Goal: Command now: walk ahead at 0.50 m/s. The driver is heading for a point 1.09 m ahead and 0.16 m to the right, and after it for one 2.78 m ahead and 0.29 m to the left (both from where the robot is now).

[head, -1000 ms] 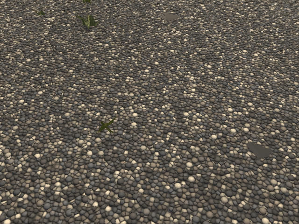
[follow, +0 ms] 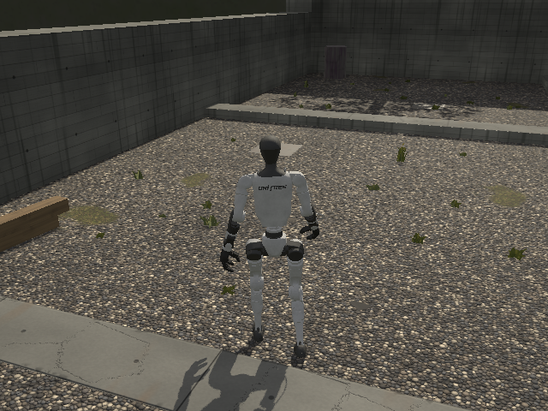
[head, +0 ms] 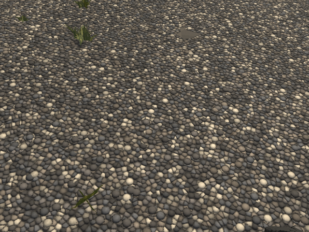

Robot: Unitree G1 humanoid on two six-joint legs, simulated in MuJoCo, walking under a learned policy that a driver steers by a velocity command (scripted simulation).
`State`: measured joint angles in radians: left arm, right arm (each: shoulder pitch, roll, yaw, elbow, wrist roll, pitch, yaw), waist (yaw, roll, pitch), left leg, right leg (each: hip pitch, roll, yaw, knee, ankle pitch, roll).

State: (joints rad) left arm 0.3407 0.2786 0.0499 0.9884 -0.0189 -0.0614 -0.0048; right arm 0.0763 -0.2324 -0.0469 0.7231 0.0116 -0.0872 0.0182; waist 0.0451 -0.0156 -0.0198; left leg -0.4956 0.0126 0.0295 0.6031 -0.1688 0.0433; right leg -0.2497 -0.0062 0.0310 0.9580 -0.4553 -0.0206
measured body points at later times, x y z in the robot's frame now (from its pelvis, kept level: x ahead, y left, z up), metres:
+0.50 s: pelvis +0.27 -0.04 +0.00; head +0.31 -0.05 +0.45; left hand +0.49 +0.19 -0.10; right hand +0.23 -0.30 -0.15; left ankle +0.10 +0.10 -0.71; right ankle +0.39 -0.14 -0.72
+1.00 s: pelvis +0.55 -0.04 +0.01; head +0.58 -0.03 +0.45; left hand +0.49 +0.22 -0.14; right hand +0.78 -0.26 -0.09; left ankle +0.72 +0.08 -0.71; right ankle +0.39 -0.14 -0.72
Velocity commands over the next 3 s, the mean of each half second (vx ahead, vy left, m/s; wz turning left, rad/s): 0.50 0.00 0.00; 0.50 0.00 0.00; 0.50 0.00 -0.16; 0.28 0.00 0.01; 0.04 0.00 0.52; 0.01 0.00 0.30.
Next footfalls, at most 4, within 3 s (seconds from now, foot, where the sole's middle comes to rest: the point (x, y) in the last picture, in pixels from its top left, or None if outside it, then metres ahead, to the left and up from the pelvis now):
0.48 right None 0.43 -0.14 -0.76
1.04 left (146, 173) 0.76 0.08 -0.76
1.60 right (198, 129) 1.04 -0.18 -0.76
2.12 left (164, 108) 1.18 0.00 -0.76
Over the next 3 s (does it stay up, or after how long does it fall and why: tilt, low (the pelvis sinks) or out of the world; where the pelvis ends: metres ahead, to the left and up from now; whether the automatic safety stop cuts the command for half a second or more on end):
stays up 1.12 -0.11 0.02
